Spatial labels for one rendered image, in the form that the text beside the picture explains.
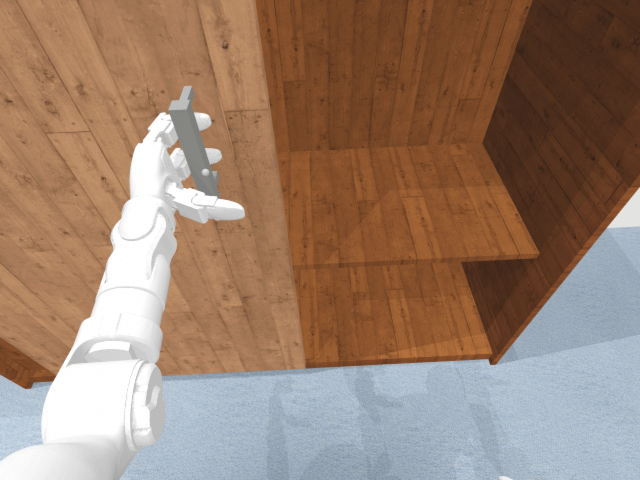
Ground left robot hand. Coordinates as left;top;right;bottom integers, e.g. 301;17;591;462
129;112;245;224

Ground wardrobe door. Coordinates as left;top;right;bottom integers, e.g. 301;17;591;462
0;337;48;371
0;0;306;376

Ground left robot forearm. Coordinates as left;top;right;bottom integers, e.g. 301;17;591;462
41;196;177;444

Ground handle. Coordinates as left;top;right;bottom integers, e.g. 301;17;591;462
168;86;220;199

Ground robot left upper arm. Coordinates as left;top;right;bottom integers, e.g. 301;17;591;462
0;359;166;480

